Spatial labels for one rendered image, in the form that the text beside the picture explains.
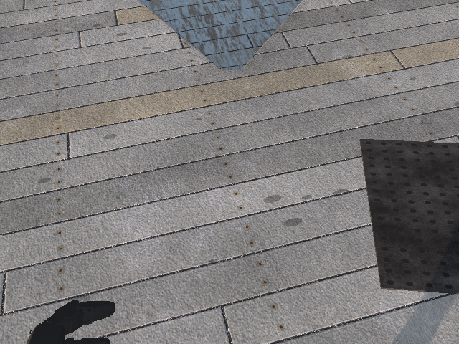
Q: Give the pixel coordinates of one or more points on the robot left hand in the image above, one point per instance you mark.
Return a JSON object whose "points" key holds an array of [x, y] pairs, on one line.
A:
{"points": [[68, 319]]}

